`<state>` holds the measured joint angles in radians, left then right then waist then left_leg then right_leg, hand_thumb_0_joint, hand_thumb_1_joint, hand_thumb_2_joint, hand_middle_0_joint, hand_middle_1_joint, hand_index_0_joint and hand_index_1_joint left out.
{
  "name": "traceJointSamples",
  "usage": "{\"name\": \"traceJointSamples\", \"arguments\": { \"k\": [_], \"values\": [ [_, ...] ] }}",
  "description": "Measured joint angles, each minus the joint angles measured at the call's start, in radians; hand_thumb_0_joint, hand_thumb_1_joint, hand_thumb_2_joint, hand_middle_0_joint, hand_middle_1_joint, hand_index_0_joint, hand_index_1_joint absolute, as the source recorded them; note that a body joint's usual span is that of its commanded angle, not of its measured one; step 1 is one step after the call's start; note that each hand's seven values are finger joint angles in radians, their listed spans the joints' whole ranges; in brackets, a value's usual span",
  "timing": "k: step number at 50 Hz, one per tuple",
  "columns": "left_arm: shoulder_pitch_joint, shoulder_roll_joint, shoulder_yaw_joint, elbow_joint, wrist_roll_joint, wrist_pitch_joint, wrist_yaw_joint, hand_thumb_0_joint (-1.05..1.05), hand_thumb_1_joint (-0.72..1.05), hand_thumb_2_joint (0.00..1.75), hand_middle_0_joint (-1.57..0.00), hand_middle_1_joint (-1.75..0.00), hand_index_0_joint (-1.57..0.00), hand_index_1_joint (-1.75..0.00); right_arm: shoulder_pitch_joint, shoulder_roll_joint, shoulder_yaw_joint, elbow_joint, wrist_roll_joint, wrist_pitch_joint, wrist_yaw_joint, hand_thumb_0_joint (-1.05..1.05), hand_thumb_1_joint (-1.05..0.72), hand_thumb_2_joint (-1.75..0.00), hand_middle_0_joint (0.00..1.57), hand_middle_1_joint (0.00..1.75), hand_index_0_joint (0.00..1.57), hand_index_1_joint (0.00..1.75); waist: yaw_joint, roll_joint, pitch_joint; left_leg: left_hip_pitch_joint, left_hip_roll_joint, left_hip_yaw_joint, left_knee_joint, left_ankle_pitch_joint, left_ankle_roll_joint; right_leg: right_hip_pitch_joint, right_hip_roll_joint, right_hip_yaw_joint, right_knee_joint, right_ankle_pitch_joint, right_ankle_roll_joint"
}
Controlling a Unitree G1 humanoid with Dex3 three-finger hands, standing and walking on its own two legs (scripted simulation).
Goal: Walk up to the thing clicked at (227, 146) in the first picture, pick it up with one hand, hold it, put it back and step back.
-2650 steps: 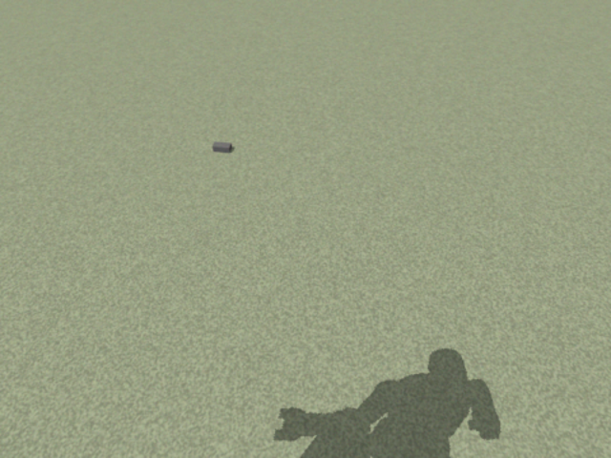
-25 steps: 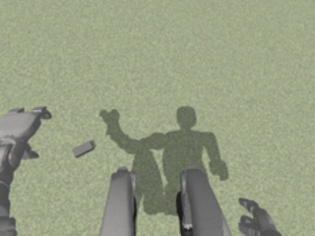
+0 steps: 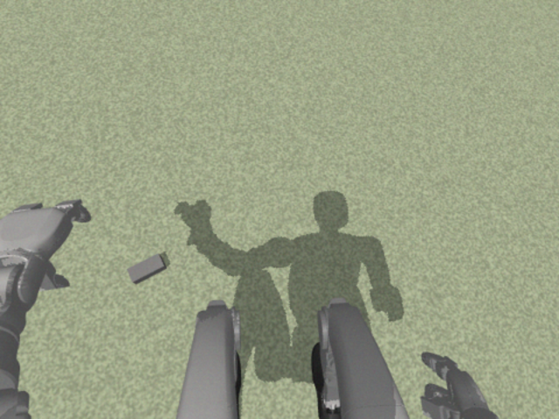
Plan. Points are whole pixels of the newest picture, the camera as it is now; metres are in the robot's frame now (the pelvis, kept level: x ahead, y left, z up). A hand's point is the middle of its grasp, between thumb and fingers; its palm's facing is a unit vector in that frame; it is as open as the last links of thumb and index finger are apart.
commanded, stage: approach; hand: left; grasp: from above
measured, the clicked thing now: (147, 268) +0.42 +0.34 -0.55
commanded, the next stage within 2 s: rest palm in 0.86 s
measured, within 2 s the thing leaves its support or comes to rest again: neither
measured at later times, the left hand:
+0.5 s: hand (127, 261) +0.39 +0.33 -0.34, palm faces -0.39 -0.06 -0.92, open 10.8 cm
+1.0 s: hand (151, 263) +0.42 +0.31 -0.48, palm faces -0.39 -0.12 -0.91, open 10.9 cm
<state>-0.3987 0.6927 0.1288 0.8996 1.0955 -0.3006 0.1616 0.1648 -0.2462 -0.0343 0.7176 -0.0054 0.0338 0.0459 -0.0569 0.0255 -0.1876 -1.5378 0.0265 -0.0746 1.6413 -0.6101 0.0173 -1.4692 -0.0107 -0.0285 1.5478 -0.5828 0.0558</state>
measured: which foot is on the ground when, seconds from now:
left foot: down 0.00-1.00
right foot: down 0.00-1.00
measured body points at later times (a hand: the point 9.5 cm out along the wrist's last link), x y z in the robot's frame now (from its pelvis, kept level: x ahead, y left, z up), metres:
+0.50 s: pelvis -0.04 -0.01 -0.18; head +0.20 +0.07 +0.19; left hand +0.40 +0.33 -0.29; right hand +0.07 -0.28 -0.30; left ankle +0.06 +0.11 -0.54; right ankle +0.07 -0.16 -0.54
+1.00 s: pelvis -0.02 -0.01 -0.27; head +0.24 +0.08 +0.08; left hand +0.43 +0.32 -0.43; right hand +0.02 -0.30 -0.35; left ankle +0.06 +0.11 -0.54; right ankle +0.07 -0.16 -0.54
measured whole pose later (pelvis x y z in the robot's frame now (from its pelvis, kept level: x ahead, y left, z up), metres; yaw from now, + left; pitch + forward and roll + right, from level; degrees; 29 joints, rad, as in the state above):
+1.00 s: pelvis -0.02 -0.01 -0.27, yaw -7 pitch +29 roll -11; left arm -0.81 0.98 0.35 1.52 1.43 -0.44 0.59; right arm 0.07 -0.27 0.09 0.79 -0.25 -0.05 0.18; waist -0.26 -0.13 0.06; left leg -2.34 0.00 -0.20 2.55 -0.73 -0.02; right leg -2.25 0.04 -0.07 2.42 -0.69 0.08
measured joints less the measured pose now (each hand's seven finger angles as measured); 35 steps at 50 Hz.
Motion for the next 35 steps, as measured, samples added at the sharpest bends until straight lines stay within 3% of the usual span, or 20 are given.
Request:
{"name": "traceJointSamples", "arguments": {
  "k": [4,8,15,20,26,33,35],
  "values": [
    [-0.031,0.018,-0.004,0.085,0.02,-0.044,0.016,0.0,-0.04,0.58,-0.44,-0.73,-0.47,-0.69,-0.006,-0.012,0.008,-0.001,-0.011,-0.013,0.006,0.01,-0.91,-0.9,0.21,0.3,0.2,0.3,-0.008,-0.01,-0.006,-0.051,-0.003,-0.002,0.041,-0.008,-0.001,-0.052,-0.002,0.0,0.046,-0.012,-0.005],
    [-0.092,0.041,-0.005,0.17,0.073,-0.108,0.056,0.0,-0.02,0.56,-0.44,-0.73,-0.48,-0.68,-0.03,-0.03,0.011,0.001,-0.032,-0.024,0.021,0.01,-0.9,-0.89,0.21,0.3,0.2,0.3,-0.014,-0.019,0.002,-0.157,-0.009,-0.011,0.127,-0.019,-0.003,-0.155,-0.003,-0.003,0.133,-0.028,-0.008],
    [-0.238,0.075,0.032,0.287,0.197,-0.191,0.186,0.0,0.0,0.55,-0.46,-0.71,-0.5,-0.66,-0.096,-0.045,0.013,0.022,-0.088,-0.029,0.056,0.01,-0.9,-0.89,0.2,0.3,0.2,0.3,-0.031,-0.039,0.039,-0.401,-0.017,-0.03,0.345,-0.039,-0.005,-0.389,0.0,-0.008,0.346,-0.053,0.006],
    [-0.35,0.091,0.065,0.368,0.253,-0.175,0.273,0.0,0.0,0.57,-0.5,-0.65,-0.52,-0.62,-0.134,-0.023,0.017,0.049,-0.114,-0.04,0.068,0.01,-0.9,-0.89,0.2,0.3,0.2,0.3,-0.058,-0.051,0.092,-0.539,-0.029,-0.04,0.482,-0.035,-0.007,-0.518,-0.001,-0.006,0.484,-0.057,0.014],
    [-0.457,0.124,0.089,0.509,0.283,-0.101,0.316,0.0,-0.01,0.59,-0.55,-0.56,-0.53,-0.57,-0.125,0.01,0.038,0.069,-0.132,-0.057,0.077,0.01,-0.9,-0.89,0.2,0.3,0.2,0.3,-0.1,-0.053,0.129,-0.67,-0.037,-0.048,0.596,-0.019,-0.008,-0.643,0.003,-0.005,0.598,-0.05,0.013],
    [-0.524,0.177,0.069,0.634,0.27,-0.068,0.295,0.0,-0.01,0.6,-0.57,-0.51,-0.54,-0.53,-0.074,0.015,0.076,0.1,-0.164,-0.077,0.098,0.01,-0.9,-0.89,0.21,0.3,0.2,0.3,-0.144,-0.054,0.155,-0.767,-0.04,-0.061,0.705,-0.031,-0.011,-0.737,0.013,-0.007,0.703,-0.062,0.017],
    [-0.53,0.199,0.084,0.663,0.274,-0.081,0.294,0.0,-0.01,0.59,-0.57,-0.51,-0.54,-0.53,-0.066,0.01,0.09,0.101,-0.178,-0.078,0.105,0.01,-0.9,-0.89,0.21,0.3,0.2,0.3,-0.16,-0.06,0.168,-0.783,-0.04,-0.069,0.737,-0.04,-0.014,-0.752,0.017,-0.011,0.731,-0.068,0.02]
  ]
}}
